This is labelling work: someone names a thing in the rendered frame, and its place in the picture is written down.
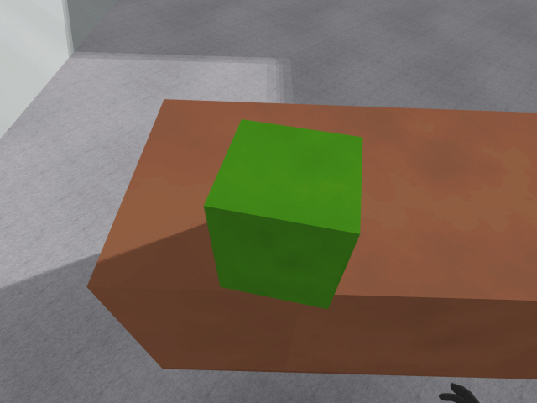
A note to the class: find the carton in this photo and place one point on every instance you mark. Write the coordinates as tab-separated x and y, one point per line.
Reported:
284	212

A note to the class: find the robot right hand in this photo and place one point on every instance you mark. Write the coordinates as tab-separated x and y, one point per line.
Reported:
462	395

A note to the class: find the pedestal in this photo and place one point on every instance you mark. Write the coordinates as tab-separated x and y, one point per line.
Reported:
442	280

